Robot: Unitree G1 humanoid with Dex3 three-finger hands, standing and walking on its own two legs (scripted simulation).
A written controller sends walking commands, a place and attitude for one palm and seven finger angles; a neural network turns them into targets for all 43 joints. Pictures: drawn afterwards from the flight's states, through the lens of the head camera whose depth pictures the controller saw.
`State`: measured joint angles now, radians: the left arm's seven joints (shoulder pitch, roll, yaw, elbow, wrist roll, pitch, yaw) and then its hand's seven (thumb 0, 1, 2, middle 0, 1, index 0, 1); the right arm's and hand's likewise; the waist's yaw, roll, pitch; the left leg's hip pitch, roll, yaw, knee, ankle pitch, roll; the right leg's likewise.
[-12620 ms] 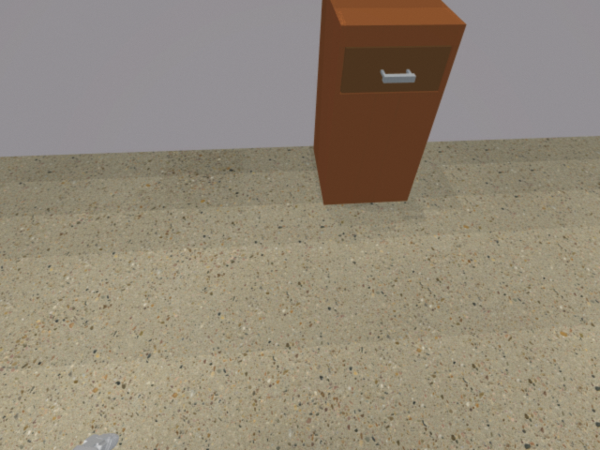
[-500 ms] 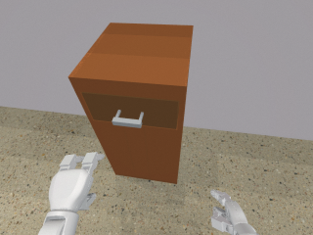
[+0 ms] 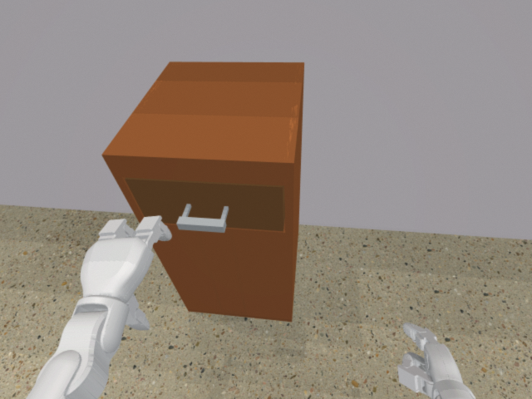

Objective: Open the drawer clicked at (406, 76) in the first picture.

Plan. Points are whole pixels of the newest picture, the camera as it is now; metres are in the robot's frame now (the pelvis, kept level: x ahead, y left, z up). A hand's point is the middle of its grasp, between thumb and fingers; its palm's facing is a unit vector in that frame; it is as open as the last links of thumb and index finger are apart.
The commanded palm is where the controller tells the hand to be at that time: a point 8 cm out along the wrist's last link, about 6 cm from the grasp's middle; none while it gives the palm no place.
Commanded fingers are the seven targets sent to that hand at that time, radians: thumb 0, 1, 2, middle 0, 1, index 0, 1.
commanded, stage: raise the hand with hooked fingers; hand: left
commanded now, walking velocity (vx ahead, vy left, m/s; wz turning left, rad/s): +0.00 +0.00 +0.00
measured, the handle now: (204, 217) +0.51 +0.22 -0.10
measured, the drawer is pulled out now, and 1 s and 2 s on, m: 0.00 0.00 0.00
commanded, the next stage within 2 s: move the hooked fingers above the handle in 0.62 s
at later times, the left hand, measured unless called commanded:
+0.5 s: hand (132, 252) +0.30 +0.24 +0.07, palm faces -0.01 -0.10 -0.99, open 13.8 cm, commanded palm +0.28 +0.25 +0.14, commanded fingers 0.00 -0.50 0.30 -0.30 -1.20 -0.30 -1.20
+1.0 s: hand (134, 250) +0.32 +0.25 +0.05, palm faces -0.02 -0.11 -0.99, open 13.8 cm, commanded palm +0.31 +0.25 +0.11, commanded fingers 0.00 -0.50 0.30 -0.30 -1.20 -0.30 -1.20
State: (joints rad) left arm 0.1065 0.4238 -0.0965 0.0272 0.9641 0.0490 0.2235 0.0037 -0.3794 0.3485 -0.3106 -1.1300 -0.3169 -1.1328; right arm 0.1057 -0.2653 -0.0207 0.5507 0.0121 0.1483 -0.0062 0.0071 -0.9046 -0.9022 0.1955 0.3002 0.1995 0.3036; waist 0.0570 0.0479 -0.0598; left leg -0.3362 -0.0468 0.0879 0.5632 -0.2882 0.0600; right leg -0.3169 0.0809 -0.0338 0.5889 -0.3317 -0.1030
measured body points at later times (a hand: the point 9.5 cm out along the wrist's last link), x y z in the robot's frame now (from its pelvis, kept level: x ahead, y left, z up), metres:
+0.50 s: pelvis +0.00 +0.01 +0.01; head +0.03 -0.02 +0.45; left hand +0.29 +0.24 +0.13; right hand +0.19 -0.22 -0.11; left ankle +0.00 +0.08 -0.73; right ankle -0.02 -0.05 -0.73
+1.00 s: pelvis +0.00 +0.02 +0.00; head +0.03 +0.00 +0.45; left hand +0.31 +0.25 +0.11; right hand +0.19 -0.20 -0.10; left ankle +0.00 +0.08 -0.73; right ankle -0.02 -0.05 -0.73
